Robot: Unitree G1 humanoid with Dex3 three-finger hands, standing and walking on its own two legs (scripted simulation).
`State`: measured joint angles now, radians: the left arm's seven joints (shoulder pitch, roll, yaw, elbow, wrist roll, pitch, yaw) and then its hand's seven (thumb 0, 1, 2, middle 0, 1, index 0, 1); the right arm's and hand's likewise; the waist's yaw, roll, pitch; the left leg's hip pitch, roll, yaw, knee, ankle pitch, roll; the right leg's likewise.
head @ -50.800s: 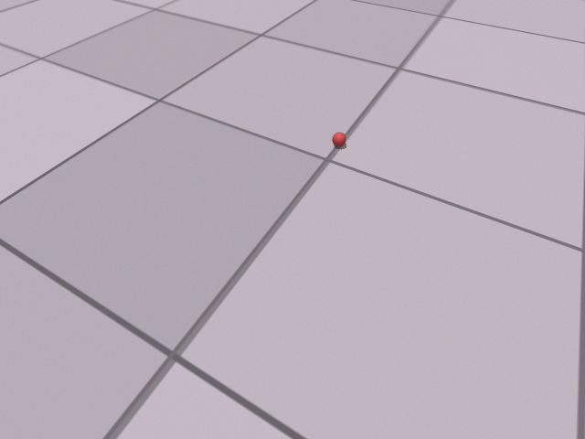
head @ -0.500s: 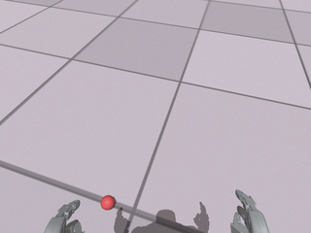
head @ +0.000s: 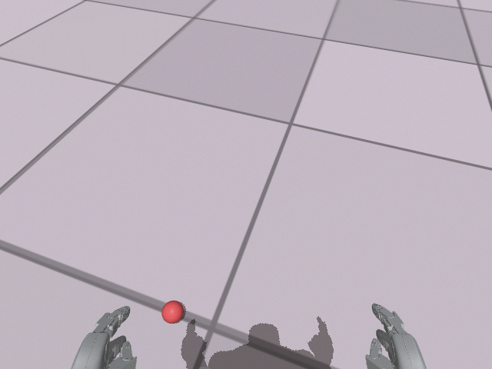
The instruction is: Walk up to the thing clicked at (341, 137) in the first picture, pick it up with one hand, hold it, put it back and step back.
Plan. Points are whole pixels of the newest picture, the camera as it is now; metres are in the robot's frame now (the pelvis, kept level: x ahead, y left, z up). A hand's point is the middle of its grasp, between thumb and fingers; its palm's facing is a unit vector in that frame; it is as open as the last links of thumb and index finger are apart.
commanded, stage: stand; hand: left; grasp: from above
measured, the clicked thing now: (172, 311) +0.43 +0.26 -0.68
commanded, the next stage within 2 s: none
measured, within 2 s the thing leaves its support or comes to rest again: neither
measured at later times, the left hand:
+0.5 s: hand out of the picture +0.06 +0.24 -0.11, palm faces +0.05 -0.95 -0.31, open 7.4 cm
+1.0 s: hand out of the picture +0.04 +0.25 -0.10, palm faces +0.04 -0.95 -0.32, open 7.4 cm
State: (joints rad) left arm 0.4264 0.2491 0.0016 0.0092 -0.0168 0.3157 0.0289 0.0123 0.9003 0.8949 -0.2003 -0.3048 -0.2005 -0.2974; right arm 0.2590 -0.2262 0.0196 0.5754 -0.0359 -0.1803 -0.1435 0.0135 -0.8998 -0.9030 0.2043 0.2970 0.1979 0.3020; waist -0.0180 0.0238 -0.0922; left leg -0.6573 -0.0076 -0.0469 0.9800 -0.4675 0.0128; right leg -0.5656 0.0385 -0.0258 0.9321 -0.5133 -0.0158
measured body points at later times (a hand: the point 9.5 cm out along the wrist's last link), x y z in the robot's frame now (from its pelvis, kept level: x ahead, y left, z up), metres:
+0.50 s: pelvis +0.00 +0.02 +0.06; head +0.01 +0.02 +0.51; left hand +0.06 +0.29 -0.08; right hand +0.07 -0.26 -0.08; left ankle +0.01 +0.11 -0.68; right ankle -0.02 -0.11 -0.68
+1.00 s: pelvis -0.01 +0.01 +0.06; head +0.00 +0.01 +0.51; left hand +0.04 +0.30 -0.08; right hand +0.06 -0.27 -0.08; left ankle +0.01 +0.11 -0.68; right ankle -0.02 -0.11 -0.68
